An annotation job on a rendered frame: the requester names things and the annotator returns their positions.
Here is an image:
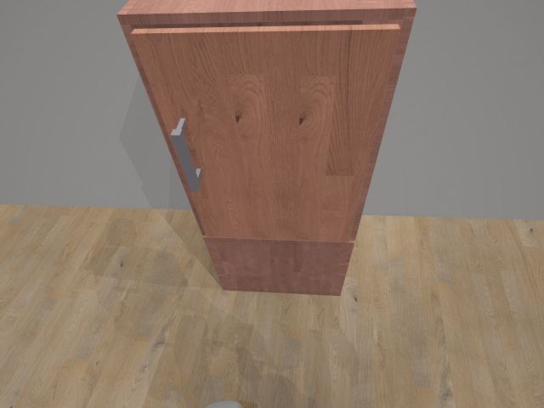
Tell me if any handle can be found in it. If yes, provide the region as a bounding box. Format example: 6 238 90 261
171 118 201 190

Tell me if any cupboard door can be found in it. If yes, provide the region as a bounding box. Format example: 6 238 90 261
131 24 400 242

